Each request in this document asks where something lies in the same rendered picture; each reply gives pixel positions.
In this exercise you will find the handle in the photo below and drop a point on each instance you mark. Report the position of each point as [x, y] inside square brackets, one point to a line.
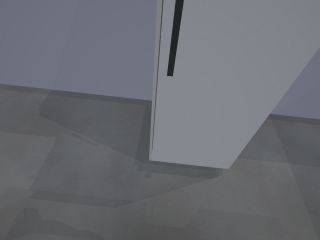
[175, 36]

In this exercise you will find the fridge door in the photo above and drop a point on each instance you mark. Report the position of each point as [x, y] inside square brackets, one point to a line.
[235, 60]

